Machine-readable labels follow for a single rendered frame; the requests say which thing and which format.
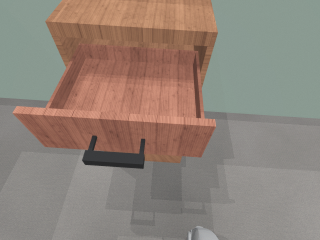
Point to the cabinet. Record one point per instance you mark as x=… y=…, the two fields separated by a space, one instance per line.
x=162 y=24

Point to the handle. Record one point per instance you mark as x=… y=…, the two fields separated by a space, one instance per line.
x=114 y=159

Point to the drawer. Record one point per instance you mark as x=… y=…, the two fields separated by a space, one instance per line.
x=123 y=94

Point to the right robot thigh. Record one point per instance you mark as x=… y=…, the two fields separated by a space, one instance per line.
x=200 y=233

